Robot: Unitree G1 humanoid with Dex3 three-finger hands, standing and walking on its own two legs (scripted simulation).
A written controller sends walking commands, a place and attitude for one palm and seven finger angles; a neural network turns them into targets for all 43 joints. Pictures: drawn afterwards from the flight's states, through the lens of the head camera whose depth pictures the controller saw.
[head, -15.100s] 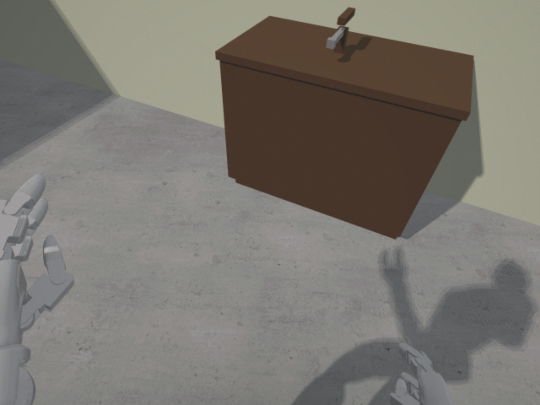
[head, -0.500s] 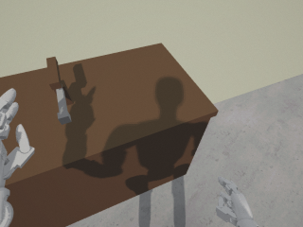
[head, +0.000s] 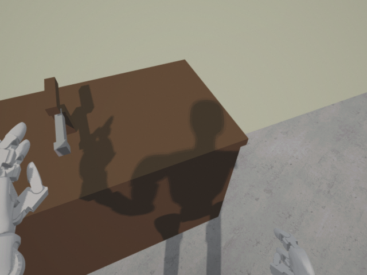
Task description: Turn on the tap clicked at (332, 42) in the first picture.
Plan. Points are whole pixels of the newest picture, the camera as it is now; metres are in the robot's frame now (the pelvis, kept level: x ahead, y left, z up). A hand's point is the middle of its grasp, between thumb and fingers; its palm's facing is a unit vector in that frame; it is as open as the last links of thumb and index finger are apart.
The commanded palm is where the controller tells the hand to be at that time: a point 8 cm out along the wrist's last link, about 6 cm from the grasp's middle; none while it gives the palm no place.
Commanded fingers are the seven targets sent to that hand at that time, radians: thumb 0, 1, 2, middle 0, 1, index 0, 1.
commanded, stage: come to a stop and stand still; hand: left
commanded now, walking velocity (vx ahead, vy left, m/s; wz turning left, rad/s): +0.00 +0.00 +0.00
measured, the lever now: (62, 148) +0.38 +0.33 +0.04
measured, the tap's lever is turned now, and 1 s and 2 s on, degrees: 0 0 0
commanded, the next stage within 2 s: look again from close up in 0.24 s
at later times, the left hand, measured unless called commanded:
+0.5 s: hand (39, 187) +0.22 +0.25 +0.15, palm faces +0.41 -0.84 -0.35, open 7.4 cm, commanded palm +0.16 +0.29 +0.17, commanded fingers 0.00 0.90 0.90 -0.20 -0.30 -0.20 -0.30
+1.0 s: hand (37, 165) +0.25 +0.26 +0.17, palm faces +0.37 -0.84 -0.40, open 7.4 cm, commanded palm +0.16 +0.30 +0.17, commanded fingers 0.00 0.90 0.90 -0.20 -0.30 -0.20 -0.30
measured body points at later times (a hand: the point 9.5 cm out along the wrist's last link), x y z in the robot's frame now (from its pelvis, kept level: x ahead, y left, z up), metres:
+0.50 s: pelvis +0.01 +0.01 +0.00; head +0.03 +0.01 +0.45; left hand +0.19 +0.30 +0.17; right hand +0.20 -0.22 -0.08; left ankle +0.00 +0.09 -0.74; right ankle +0.01 -0.11 -0.74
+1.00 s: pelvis +0.00 +0.02 -0.01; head +0.04 +0.02 +0.44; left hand +0.22 +0.30 +0.19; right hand +0.17 -0.20 -0.09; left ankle +0.00 +0.09 -0.74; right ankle +0.01 -0.11 -0.74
